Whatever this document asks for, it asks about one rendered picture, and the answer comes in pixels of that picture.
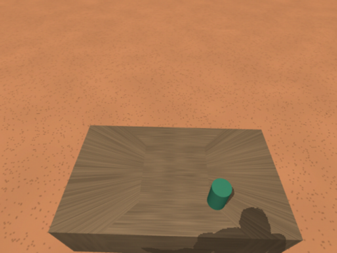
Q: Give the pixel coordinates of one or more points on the can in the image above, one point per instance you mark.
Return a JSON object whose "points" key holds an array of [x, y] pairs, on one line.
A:
{"points": [[219, 193]]}

